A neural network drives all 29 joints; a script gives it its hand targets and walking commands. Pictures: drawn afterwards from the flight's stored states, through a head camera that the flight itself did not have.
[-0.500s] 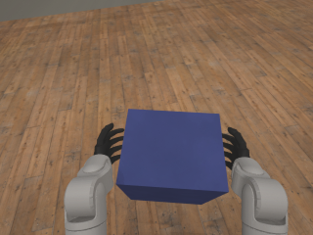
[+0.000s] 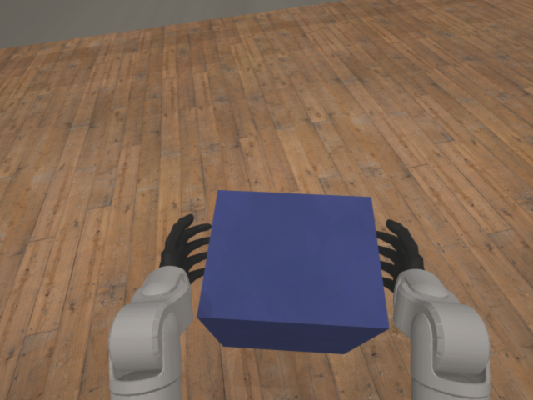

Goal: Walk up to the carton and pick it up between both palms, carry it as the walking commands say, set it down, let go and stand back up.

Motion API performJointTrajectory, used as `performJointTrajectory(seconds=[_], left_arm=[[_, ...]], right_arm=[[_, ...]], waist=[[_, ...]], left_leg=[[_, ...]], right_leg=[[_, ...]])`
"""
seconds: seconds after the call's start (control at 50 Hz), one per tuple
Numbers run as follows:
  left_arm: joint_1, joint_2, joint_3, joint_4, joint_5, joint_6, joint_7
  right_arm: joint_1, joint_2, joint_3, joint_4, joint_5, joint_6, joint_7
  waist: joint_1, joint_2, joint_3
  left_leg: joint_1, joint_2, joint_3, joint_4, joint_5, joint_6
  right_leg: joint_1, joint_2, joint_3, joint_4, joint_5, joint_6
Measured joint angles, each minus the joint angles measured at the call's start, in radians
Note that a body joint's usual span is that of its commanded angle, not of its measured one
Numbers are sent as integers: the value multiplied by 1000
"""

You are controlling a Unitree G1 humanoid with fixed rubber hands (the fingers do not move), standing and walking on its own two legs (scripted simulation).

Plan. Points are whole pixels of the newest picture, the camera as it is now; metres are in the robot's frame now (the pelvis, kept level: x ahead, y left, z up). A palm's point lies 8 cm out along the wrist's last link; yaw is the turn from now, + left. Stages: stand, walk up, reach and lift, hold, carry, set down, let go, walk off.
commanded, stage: carry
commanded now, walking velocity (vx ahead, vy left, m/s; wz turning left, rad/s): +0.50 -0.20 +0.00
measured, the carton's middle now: (287, 281) +0.29 +0.00 +0.02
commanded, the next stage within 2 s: none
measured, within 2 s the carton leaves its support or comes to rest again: neither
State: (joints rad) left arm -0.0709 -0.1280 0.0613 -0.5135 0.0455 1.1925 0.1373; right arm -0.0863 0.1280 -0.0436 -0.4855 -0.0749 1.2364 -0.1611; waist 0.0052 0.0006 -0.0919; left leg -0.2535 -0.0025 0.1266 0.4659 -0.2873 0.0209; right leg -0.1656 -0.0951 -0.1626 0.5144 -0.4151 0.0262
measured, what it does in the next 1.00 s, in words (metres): walks ahead: left foot, then right foot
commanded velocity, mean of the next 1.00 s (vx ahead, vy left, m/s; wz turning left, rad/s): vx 0.50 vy -0.20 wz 0.00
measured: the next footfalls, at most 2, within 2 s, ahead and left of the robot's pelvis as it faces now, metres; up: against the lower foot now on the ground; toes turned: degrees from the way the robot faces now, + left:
left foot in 0.34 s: +0.16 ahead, +0.06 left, +0.00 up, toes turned +8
right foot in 0.70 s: +0.37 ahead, -0.27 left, +0.00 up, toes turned -9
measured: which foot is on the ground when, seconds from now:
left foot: down 0.00-0.10, up 0.12-0.32, down 0.34-0.72, up 0.74-1.00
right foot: down 0.00-0.32, up 0.34-0.68, down 0.70-1.00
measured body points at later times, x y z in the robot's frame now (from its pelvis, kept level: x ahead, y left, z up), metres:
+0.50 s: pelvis +0.15 -0.07 +0.01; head +0.13 -0.06 +0.46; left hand +0.41 +0.08 +0.12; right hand +0.40 -0.22 +0.11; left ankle +0.12 +0.06 -0.73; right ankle +0.10 -0.19 -0.67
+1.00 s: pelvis +0.38 -0.23 +0.02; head +0.40 -0.27 +0.47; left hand +0.64 -0.08 +0.12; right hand +0.66 -0.37 +0.08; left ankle +0.38 -0.07 -0.65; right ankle +0.33 -0.26 -0.73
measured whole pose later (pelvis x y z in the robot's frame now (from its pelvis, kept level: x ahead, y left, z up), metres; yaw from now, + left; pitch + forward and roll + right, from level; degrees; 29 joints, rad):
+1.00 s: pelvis +0.38 -0.23 +0.02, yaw +4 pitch +5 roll +5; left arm -0.07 -0.13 0.05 -0.51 0.05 1.17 0.14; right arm -0.07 0.13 -0.04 -0.49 -0.07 1.21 -0.17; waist 0.00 0.01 -0.05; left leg -0.58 0.06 0.11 0.99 -0.27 -0.06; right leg -0.12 -0.02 -0.20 0.26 -0.24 -0.10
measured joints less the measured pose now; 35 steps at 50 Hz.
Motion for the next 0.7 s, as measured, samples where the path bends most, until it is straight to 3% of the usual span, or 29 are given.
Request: performJointTrajectory(seconds=[0.12,0.22,0.28,0.34,0.4,0.44,0.56,0.7], left_arm=[[3,0,-1,0,1,0,0],[2,0,-5,2,4,0,1],[3,-1,-6,3,3,0,2],[4,0,-6,0,2,-2,3],[6,1,-7,-1,1,1,4],[5,1,-8,-2,3,3,5],[5,1,-8,-3,9,15,2],[5,1,-9,-3,10,16,3]], right_arm=[[0,0,1,0,-2,2,0],[2,0,1,0,-4,1,1],[3,-1,1,-1,-4,1,1],[5,-1,2,0,-2,-5,1],[15,0,3,0,1,-10,0],[14,0,3,0,1,-8,0],[14,0,3,0,1,4,0],[14,0,3,0,1,5,0]], waist=[[-2,-2,-44],[1,-45,-39],[5,-36,-4],[3,4,39],[-21,-15,42],[-27,-5,38],[-25,10,36],[-24,15,20]], left_leg=[[-3,58,1,46,-42,-17],[-157,49,7,236,-225,-17],[-200,30,33,183,-122,-17],[-89,36,42,36,93,14],[-8,37,33,36,56,20],[42,54,13,11,26,13],[144,128,-34,-82,12,-41],[210,189,-37,-104,-67,-129]], right_leg=[[31,58,-14,-63,3,-55],[89,62,-39,-150,9,-79],[118,63,-40,-139,9,-77],[83,73,-43,126,13,-55],[-61,76,41,515,6,-35],[-130,70,67,571,3,-20],[-246,24,76,282,31,10],[-251,24,14,-9,216,2]])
